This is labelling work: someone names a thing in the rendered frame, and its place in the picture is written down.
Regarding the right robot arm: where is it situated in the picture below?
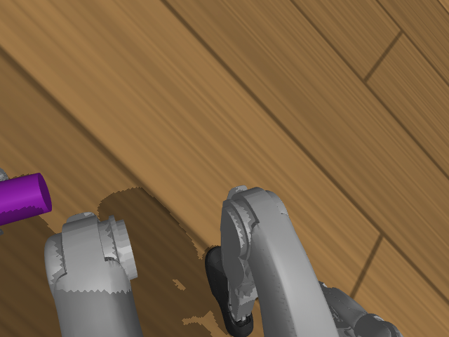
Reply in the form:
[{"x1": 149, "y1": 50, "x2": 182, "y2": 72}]
[{"x1": 354, "y1": 313, "x2": 404, "y2": 337}]

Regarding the right robot hand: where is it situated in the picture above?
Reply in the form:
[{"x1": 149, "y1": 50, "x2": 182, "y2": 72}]
[{"x1": 319, "y1": 281, "x2": 368, "y2": 337}]

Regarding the right robot foot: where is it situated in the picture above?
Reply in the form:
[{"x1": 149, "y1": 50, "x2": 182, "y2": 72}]
[{"x1": 205, "y1": 246, "x2": 253, "y2": 337}]

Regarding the bottle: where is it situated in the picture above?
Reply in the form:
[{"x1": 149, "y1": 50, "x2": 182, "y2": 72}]
[{"x1": 0, "y1": 173, "x2": 52, "y2": 226}]

